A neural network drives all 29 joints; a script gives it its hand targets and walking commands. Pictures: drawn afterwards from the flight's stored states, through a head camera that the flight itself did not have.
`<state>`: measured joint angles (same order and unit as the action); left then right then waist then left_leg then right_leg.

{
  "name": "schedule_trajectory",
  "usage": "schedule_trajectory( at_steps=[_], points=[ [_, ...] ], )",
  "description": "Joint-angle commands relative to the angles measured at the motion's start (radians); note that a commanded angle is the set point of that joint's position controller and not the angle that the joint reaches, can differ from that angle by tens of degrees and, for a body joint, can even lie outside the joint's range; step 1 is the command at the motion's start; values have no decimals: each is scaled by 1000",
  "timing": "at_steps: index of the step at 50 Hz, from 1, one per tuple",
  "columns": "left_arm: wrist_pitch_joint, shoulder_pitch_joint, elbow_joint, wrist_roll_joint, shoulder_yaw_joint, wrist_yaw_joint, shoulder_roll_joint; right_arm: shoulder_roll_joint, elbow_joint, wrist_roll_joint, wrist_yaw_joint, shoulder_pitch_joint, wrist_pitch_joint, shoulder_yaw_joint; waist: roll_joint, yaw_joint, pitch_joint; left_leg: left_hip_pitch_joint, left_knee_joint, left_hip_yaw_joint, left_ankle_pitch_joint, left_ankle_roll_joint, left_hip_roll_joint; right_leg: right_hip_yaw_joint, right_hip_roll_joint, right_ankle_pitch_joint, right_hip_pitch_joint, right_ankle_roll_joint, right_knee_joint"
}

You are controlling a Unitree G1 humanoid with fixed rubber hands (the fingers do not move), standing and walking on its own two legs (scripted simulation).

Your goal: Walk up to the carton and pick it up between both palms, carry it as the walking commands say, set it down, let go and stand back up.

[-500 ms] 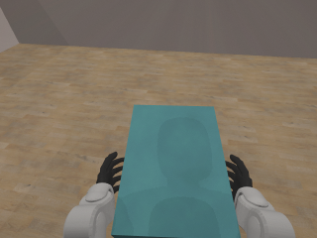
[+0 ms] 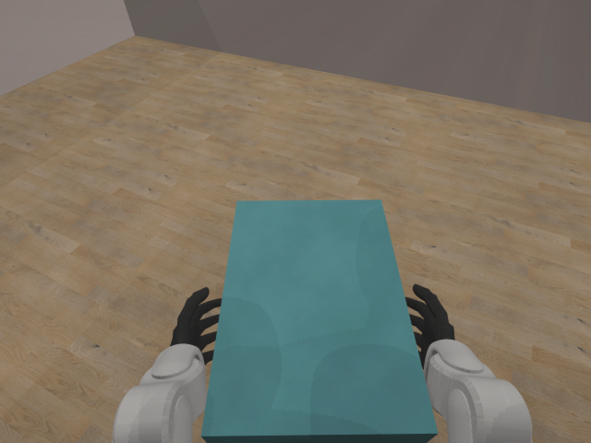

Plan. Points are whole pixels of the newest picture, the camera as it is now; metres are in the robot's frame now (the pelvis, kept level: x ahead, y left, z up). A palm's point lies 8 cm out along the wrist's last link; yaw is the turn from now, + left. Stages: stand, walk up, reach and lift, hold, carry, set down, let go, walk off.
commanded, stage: carry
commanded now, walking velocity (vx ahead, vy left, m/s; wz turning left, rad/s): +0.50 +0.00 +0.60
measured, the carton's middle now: (310, 338) +0.28 -0.01 +0.01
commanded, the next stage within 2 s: none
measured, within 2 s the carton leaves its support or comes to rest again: neither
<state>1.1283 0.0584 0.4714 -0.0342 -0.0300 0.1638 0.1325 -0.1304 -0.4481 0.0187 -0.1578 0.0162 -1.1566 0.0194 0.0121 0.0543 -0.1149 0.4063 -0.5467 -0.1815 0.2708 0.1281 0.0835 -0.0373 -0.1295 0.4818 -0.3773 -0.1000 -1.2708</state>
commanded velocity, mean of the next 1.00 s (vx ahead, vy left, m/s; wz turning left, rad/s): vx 0.20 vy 0.00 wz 0.24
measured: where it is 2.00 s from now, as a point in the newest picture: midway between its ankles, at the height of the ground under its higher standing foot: (281, 382)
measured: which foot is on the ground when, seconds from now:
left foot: down 0.00-0.32, up 0.34-0.64, down 0.66-1.00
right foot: up 0.00-0.26, down 0.28-0.68, up 0.70-0.92, down 0.94-1.00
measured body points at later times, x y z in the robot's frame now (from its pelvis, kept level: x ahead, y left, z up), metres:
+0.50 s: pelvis +0.32 -0.01 +0.02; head +0.33 -0.02 +0.47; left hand +0.49 +0.22 +0.09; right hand +0.61 -0.05 +0.09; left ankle +0.26 +0.08 -0.67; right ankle +0.34 -0.11 -0.72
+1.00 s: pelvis +0.50 +0.09 +0.01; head +0.52 +0.10 +0.46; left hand +0.69 +0.31 +0.09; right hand +0.79 +0.04 +0.09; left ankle +0.46 +0.16 -0.72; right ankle +0.53 -0.03 -0.72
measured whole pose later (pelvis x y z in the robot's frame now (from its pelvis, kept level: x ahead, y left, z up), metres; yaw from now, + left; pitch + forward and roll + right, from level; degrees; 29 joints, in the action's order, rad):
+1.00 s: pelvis +0.50 +0.09 +0.01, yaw +22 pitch +6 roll +0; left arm 1.12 0.04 0.55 -0.03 0.01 0.17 0.13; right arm -0.13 -0.56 0.00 -0.15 0.02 -1.15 0.04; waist 0.00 0.03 -0.08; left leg 0.35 -0.54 -0.15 0.27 0.05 -0.02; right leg -0.15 -0.06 0.26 -0.35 -0.01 -0.53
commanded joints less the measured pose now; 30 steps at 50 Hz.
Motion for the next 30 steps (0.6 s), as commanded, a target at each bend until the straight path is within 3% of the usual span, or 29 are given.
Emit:
schedule_trajectory(
  at_steps=[1, 2, 4, 5, 7, 9, 10, 11, 12, 13, 14, 15, 16, 17, 18, 19, 20, 21, 22, 23, 24, 25, 27, 30],
  points=[
    [-57, -369, 130, 235, 601, -142, 924, -949, -215, -325, 152, -462, 61, -716, -19, -30, -229, -494, 176, 417, -734, 123, -326, 14, -2, -7, -271, 10, 274],
    [-68, -322, 112, 234, 604, -137, 938, -927, -227, -323, 154, -421, 72, -704, -80, -30, -233, -467, 192, 414, -723, 121, -331, -16, 24, -32, -260, 12, 320],
    [-78, -308, 131, 241, 623, -131, 949, -909, -273, -328, 162, -411, 86, -707, -139, -29, -249, -474, 177, 366, -789, 107, -286, -45, 47, -158, -241, 20, 449],
    [-78, -285, 146, 239, 630, -127, 923, -878, -267, -323, 167, -370, 77, -701, -146, -28, -245, -456, 185, 314, -726, 84, -262, -66, 52, -239, -224, 23, 502],
    [-81, -295, 195, 243, 651, -117, 899, -846, -292, -329, 168, -358, 80, -690, -174, -22, -235, -465, 173, 299, -781, 67, -232, -106, 78, -328, -207, 29, 590],
    [-55, -286, 187, 244, 654, -111, 841, -790, -239, -296, 155, -274, 53, -659, -189, -19, -194, -445, 166, 256, -795, 52, -208, -134, 80, -375, -170, 44, 654],
    [-49, -317, 201, 244, 655, -106, 835, -791, -233, -294, 154, -280, 46, -655, -189, -13, -180, -486, 149, 270, -809, 51, -204, -148, 90, -389, -183, 50, 686],
    [-37, -305, 184, 250, 651, -111, 806, -754, -258, -283, 143, -286, 39, -656, -169, -13, -165, -410, 148, 262, -729, 51, -202, -141, 79, -395, -100, 54, 738],
    [-27, -339, 180, 247, 645, -112, 795, -745, -254, -277, 139, -315, 30, -651, -141, -21, -144, -319, 114, 242, -694, 45, -194, -171, 89, -433, 2, 62, 762],
    [-14, -300, 129, 234, 615, -107, 783, -734, -245, -270, 129, -340, 17, -651, -89, -44, -180, -189, 0, 179, -644, 20, -170, -187, 96, -427, 231, 76, 839],
    [-4, -293, 103, 224, 595, -108, 762, -712, -239, -265, 129, -382, 4, -639, -42, -72, -228, -34, -150, 133, -552, -5, -141, -144, 44, -371, 459, 107, 835],
    [-3, -302, 115, 217, 585, -103, 718, -698, -217, -268, 133, -382, -8, -635, 163, -98, -323, 169, -482, 69, -226, -51, -65, 236, -244, -144, 626, 195, 945],
    [-4, -278, 60, 224, 566, -109, 739, -699, -239, -267, 129, -405, -12, -657, 386, -71, -304, 343, -693, 122, 225, -67, -22, 514, -406, -260, 681, 277, 1028],
    [-8, -294, 62, 234, 572, -105, 786, -720, -232, -274, 131, -415, -10, -649, 279, -67, -321, 352, -793, 199, 205, -66, -108, 472, -410, -279, 610, 291, 1019],
    [-10, -322, 63, 229, 568, -109, 825, -764, -229, -291, 140, -451, -11, -655, 124, -70, -263, 351, -782, 226, 155, -68, -152, 383, -381, -364, 530, 268, 1032],
    [-15, -367, 88, 239, 581, -117, 846, -790, -221, -289, 145, -469, -4, -652, 64, -68, -234, 330, -654, 262, 100, -68, -214, 295, -365, -291, 484, 237, 1048],
    [-22, -416, 121, 264, 613, -120, 890, -834, -220, -292, 149, -471, 8, -648, 49, -68, -180, 278, -570, 232, 83, -71, -228, 185, -323, -273, 369, 189, 1065],
    [-20, -440, 126, 283, 625, -126, 906, -850, -200, -284, 147, -460, 9, -637, 83, -65, -157, 239, -479, 202, 90, -69, -226, 81, -305, -253, 320, 177, 1059],
    [-21, -440, 132, 278, 621, -125, 895, -865, -169, -281, 143, -452, 13, -634, 59, -72, -148, 242, -453, 143, 99, -73, -191, 53, -296, -367, 318, 186, 1064],
    [-22, -424, 119, 276, 609, -127, 866, -846, -171, -262, 134, -445, 17, -624, 132, -69, -147, 216, -366, 134, 71, -78, -191, 20, -306, -444, 314, 198, 1067],
    [-28, -476, 179, 305, 643, -133, 866, -861, -173, -255, 128, -432, 28, -611, 108, -67, -147, 209, -305, 122, 42, -81, -192, -29, -294, -501, 315, 203, 1064],
    [-20, -450, 164, 312, 639, -136, 848, -857, -144, -245, 120, -392, 24, -600, 91, -72, -145, 163, -243, 86, -1, -91, -175, -66, -277, -506, 279, 196, 1063],
    [-15, -414, 167, 312, 626, -141, 831, -845, -196, -239, 105, -394, 32, -605, 168, -68, -166, 78, -136, 21, -102, -89, -124, -171, -213, -649, 309, 161, 1026],
    [-4, -431, 187, 323, 635, -147, 790, -818, -190, -220, 95, -371, 20, -585, 186, -68, -135, 35, -7, -10, -190, -85, -92, -210, -170, -778, 346, 130, 956]
  ],
)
